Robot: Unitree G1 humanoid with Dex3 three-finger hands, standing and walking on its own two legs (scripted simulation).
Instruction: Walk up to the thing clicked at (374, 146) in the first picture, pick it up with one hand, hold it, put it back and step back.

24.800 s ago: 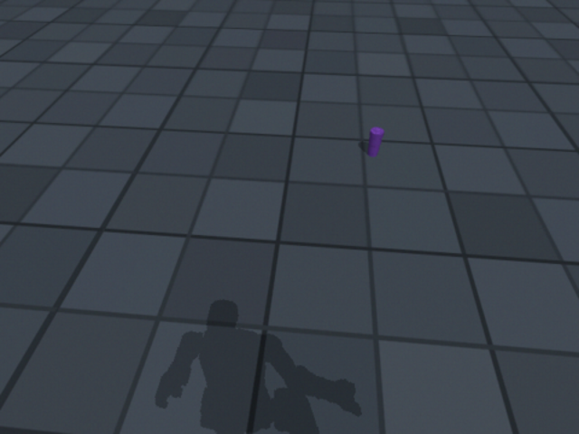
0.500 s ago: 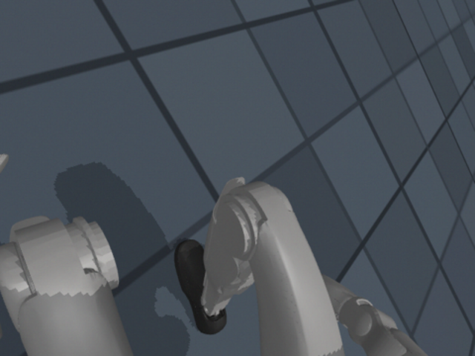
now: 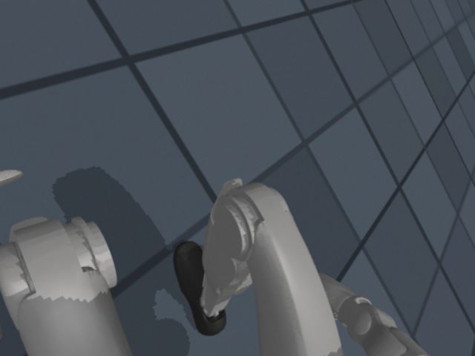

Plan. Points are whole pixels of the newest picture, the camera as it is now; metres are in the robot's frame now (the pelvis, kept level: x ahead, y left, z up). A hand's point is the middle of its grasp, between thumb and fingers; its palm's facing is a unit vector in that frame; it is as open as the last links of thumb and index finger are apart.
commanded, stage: withdraw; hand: left
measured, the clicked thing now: out of the picture +0.43 +0.27 -0.21
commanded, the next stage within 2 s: rise in 0.38 s
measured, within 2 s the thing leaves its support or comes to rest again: rests again in 0.30 s
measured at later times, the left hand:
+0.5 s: hand out of the picture +0.41 +0.33 -0.09, palm faces +0.28 -0.96 -0.04, open 16.4 cm
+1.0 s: hand out of the picture +0.30 +0.36 +0.04, palm faces +0.27 -0.85 -0.46, open 17.2 cm
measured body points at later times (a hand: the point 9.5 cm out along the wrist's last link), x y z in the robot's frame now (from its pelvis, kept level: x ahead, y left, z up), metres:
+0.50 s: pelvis +0.00 +0.00 +0.02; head +0.20 +0.17 +0.38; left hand +0.39 +0.38 -0.09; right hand +0.18 -0.24 -0.03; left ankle +0.08 +0.12 -0.25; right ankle +0.15 -0.12 -0.25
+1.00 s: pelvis +0.02 -0.01 +0.13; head +0.20 +0.07 +0.53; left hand +0.28 +0.40 +0.07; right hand +0.21 -0.23 +0.00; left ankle +0.08 +0.12 -0.25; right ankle +0.15 -0.12 -0.25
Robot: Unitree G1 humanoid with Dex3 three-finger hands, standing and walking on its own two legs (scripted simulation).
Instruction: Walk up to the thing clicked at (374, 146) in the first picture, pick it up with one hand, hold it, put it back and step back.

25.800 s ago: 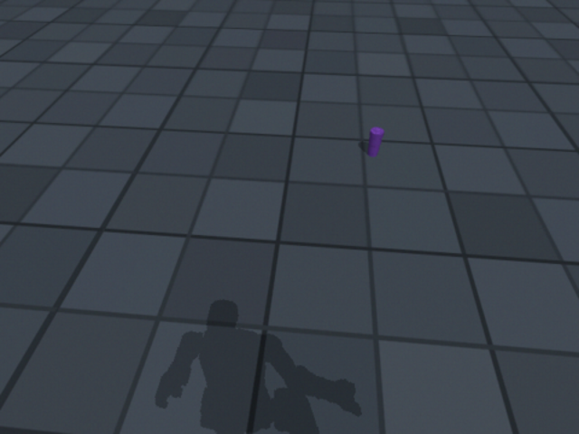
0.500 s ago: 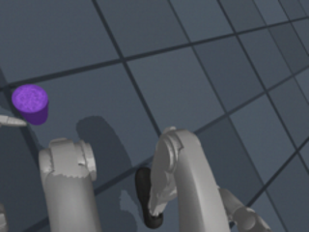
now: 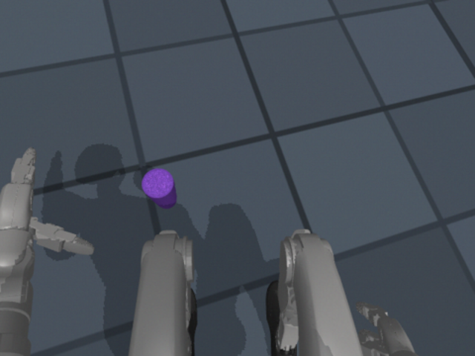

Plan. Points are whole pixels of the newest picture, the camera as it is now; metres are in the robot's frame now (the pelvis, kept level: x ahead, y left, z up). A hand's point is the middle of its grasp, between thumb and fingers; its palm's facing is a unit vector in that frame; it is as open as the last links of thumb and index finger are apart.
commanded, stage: home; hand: left
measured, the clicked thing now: (162, 192) +0.46 +0.20 -0.34
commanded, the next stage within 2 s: none
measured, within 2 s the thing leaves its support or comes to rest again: neither
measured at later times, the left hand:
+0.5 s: hand (18, 235) +0.28 +0.24 +0.12, palm faces +0.18 -0.92 -0.35, open 17.2 cm
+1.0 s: hand out of the picture +0.23 +0.21 +0.25, palm faces +0.21 -0.94 -0.28, open 17.5 cm
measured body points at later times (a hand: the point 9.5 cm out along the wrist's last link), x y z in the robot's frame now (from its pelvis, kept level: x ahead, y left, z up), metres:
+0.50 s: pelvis +0.06 +0.00 +0.23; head +0.16 +0.03 +0.66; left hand +0.27 +0.28 +0.15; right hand +0.24 -0.25 +0.14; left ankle +0.09 +0.12 -0.38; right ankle +0.11 -0.13 -0.38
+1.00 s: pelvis +0.09 +0.01 +0.30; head +0.10 +0.01 +0.75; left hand +0.22 +0.25 +0.27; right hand +0.28 -0.21 +0.24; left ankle +0.08 +0.12 -0.38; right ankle +0.11 -0.13 -0.38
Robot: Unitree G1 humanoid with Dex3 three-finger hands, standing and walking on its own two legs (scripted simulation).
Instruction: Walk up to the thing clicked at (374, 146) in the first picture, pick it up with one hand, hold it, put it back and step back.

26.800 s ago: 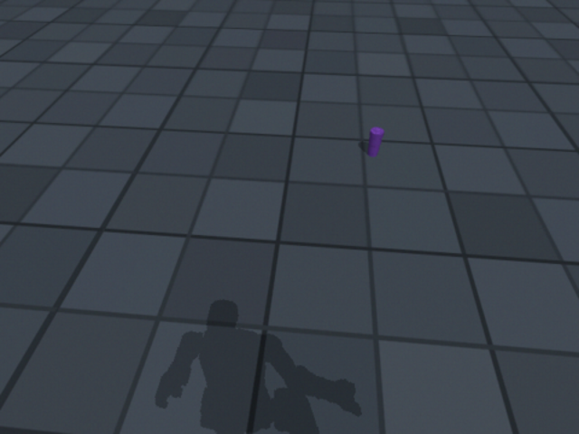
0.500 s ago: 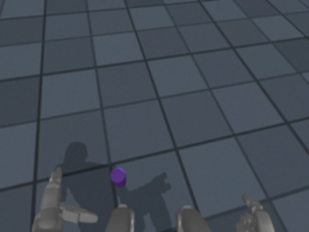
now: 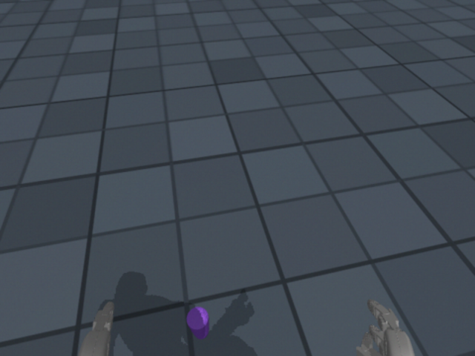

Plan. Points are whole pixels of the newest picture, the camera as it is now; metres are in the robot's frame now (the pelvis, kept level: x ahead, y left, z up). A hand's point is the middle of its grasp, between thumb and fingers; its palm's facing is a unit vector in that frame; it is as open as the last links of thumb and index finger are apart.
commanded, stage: home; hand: left
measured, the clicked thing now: (199, 325) +0.39 +0.16 -0.64
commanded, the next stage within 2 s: stand in 1.54 s
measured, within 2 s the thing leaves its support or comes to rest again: neither
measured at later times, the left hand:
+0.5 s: hand out of the picture +0.16 +0.17 -0.05, palm faces +0.10 -0.96 -0.28, open 17.6 cm
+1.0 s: hand out of the picture +0.16 +0.17 -0.05, palm faces +0.11 -0.96 -0.27, open 17.6 cm
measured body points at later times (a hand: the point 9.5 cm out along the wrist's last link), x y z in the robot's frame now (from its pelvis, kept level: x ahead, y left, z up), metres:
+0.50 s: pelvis +0.00 -0.01 +0.00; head +0.01 -0.01 +0.45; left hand +0.16 +0.22 -0.03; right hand +0.15 -0.25 -0.07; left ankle +0.01 +0.11 -0.68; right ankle +0.00 -0.14 -0.68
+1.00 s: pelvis +0.00 -0.01 +0.00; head +0.01 -0.01 +0.45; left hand +0.15 +0.22 -0.03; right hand +0.16 -0.25 -0.07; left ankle +0.01 +0.11 -0.68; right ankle +0.00 -0.14 -0.68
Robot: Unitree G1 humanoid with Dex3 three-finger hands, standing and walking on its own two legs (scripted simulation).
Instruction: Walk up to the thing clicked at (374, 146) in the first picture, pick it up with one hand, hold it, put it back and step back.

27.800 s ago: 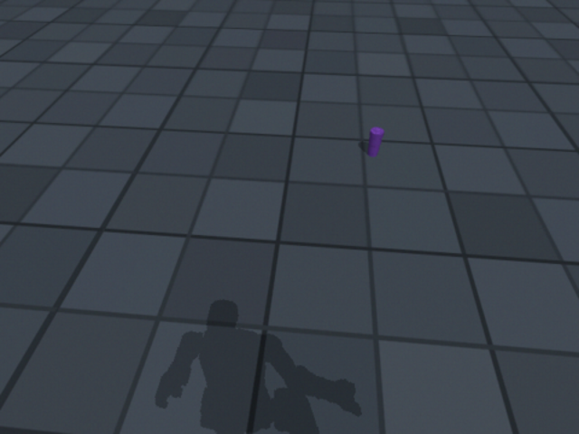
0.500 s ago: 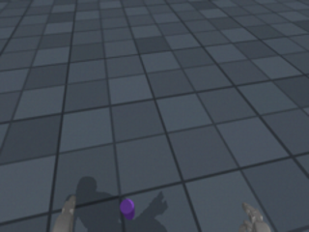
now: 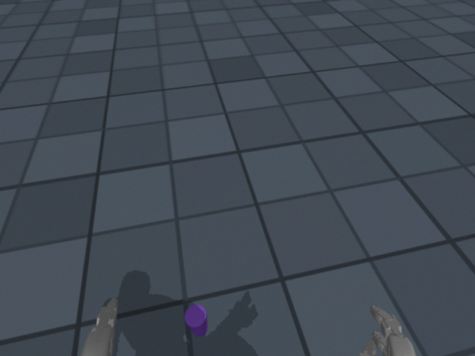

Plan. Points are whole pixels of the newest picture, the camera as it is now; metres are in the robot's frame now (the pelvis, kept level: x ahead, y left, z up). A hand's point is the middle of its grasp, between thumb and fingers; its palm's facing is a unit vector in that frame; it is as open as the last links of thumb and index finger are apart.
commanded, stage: home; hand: left
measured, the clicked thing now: (197, 322) +0.39 +0.17 -0.65
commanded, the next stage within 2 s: stand in 0.54 s
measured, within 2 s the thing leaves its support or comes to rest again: neither
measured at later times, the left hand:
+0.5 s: hand (134, 355) +0.17 +0.18 -0.05, palm faces +0.10 -0.96 -0.27, open 17.5 cm
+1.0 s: hand out of the picture +0.17 +0.19 -0.07, palm faces +0.03 -0.95 -0.31, open 11.5 cm
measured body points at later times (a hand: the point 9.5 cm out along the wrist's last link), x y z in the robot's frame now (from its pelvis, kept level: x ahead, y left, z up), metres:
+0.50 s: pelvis +0.00 +0.00 +0.00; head +0.02 +0.01 +0.45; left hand +0.16 +0.23 -0.03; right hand +0.16 -0.23 -0.07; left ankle +0.01 +0.13 -0.69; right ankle +0.01 -0.12 -0.69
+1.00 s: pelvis +0.00 +0.01 +0.00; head +0.01 +0.01 +0.45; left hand +0.16 +0.24 -0.05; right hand +0.15 -0.24 -0.08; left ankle +0.01 +0.13 -0.69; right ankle +0.01 -0.12 -0.69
